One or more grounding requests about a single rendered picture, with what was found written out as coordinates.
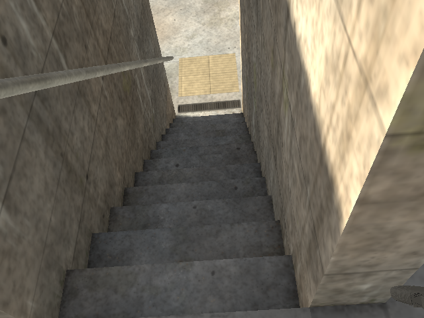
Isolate stairs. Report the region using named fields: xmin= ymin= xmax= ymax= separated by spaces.
xmin=58 ymin=109 xmax=300 ymax=318

